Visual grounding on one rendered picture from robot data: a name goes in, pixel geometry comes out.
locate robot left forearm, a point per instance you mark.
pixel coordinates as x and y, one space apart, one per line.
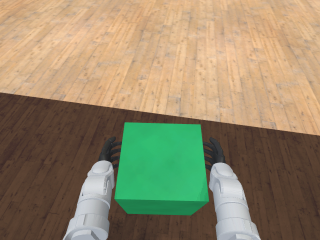
90 221

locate right robot hand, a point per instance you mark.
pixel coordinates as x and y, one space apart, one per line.
216 153

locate robot right forearm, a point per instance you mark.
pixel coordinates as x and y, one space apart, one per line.
232 212

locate left robot hand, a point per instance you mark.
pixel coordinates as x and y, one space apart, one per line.
106 151

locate carton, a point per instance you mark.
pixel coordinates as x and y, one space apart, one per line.
161 169

